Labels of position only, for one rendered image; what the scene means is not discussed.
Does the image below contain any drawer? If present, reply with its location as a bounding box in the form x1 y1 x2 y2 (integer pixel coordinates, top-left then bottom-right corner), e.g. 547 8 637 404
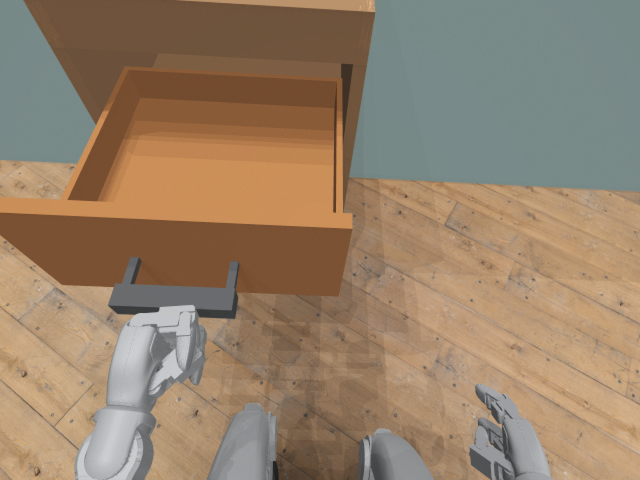
0 66 353 297

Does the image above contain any left robot hand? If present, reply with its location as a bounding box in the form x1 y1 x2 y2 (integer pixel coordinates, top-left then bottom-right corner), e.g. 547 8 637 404
106 305 207 412

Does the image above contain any robot left forearm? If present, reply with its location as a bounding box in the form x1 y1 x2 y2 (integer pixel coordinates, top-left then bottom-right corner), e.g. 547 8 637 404
74 406 156 480

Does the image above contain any robot right thigh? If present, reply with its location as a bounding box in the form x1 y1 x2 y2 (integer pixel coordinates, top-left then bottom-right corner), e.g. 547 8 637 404
359 433 434 480

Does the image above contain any cabinet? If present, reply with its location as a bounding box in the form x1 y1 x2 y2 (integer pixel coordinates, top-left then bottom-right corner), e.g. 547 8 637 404
23 0 375 212

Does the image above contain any handle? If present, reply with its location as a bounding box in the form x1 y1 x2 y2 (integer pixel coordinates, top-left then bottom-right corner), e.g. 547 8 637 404
108 257 239 319

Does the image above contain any right robot hand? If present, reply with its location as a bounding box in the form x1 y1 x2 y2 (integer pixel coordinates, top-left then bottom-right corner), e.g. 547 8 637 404
469 384 552 480

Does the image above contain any robot left thigh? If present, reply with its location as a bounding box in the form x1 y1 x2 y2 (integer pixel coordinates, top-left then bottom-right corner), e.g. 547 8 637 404
207 410 277 480

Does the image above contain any robot thigh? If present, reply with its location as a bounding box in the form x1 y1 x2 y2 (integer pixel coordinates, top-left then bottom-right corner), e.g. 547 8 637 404
207 410 277 480
359 433 434 480

